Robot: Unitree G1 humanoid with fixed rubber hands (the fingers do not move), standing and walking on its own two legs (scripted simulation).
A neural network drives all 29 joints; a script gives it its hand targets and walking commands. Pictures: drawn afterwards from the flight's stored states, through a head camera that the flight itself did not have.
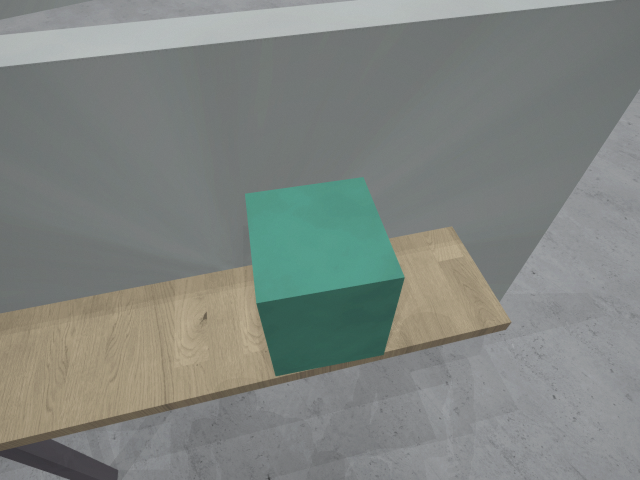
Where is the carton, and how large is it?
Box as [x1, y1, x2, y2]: [245, 177, 404, 375]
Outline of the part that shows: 363,177 245,194 256,303 275,375 383,354 404,277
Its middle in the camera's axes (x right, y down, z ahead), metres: +0.00 +0.07 +0.67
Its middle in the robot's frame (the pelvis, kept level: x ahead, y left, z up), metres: +0.44 +0.04 -0.08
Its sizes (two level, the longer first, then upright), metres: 0.210 0.200 0.250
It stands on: a table, 0.57 m high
